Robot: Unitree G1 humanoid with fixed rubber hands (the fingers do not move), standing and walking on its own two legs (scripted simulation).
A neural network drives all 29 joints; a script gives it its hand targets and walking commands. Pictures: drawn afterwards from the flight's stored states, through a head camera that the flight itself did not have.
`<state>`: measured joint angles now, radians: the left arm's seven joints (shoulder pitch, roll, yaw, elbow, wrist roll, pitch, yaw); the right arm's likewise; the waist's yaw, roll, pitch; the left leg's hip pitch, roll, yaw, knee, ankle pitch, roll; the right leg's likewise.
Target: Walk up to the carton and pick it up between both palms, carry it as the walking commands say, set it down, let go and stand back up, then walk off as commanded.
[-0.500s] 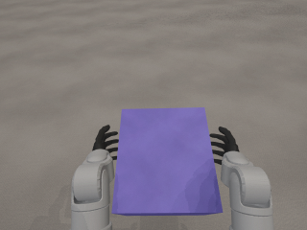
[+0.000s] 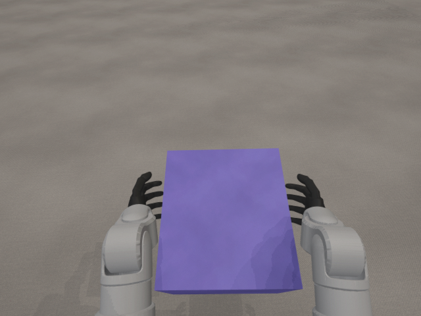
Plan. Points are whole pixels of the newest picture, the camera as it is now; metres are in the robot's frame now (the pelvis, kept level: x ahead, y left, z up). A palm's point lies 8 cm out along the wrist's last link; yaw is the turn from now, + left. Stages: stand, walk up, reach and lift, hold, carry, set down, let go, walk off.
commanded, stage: carry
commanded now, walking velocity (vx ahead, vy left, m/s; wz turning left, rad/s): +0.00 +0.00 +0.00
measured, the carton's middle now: (224, 223) +0.30 +0.00 +0.00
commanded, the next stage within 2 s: none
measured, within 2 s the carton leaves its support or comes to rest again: neither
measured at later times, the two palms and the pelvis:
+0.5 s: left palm (143, 211) +0.28 +0.15 +0.08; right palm (311, 213) +0.27 -0.15 +0.08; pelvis +0.00 +0.00 +0.00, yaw +0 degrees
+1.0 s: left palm (150, 209) +0.29 +0.14 +0.07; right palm (313, 210) +0.28 -0.16 +0.07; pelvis +0.01 -0.01 +0.00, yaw -1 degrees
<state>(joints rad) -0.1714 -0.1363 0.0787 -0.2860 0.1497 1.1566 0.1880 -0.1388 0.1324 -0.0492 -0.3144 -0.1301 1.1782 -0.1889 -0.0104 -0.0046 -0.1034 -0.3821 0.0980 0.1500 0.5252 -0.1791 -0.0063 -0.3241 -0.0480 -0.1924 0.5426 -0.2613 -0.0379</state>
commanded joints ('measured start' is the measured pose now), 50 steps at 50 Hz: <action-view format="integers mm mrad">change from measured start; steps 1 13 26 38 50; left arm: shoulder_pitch -386 -407 -397 -388 -380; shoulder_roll -944 -922 -845 -800 -772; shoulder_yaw -561 -527 -476 -456 -445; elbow -61 -10 29 42 56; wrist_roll -351 -330 -304 -291 -280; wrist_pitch -30 -92 -136 -176 -206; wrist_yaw -259 -265 -252 -244 -246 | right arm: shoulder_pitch -443 -466 -457 -448 -439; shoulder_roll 922 904 830 789 769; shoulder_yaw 556 515 461 442 435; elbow -100 -36 13 34 55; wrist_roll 355 327 294 274 259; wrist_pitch -61 -125 -168 -205 -233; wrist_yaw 259 261 244 233 233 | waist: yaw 0 4 8 11 12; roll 14 12 9 4 -1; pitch -224 -230 -229 -230 -230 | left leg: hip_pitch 121 136 150 162 168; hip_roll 62 63 66 68 68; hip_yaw -112 -110 -104 -97 -89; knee -73 -89 -87 -78 -69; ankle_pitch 55 47 75 100 115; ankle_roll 28 21 17 13 9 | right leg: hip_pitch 48 61 76 93 114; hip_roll -100 -100 -105 -109 -113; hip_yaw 148 154 155 155 155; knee -121 -130 -131 -128 -119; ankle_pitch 51 41 74 121 181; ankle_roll -8 -11 -14 -17 -18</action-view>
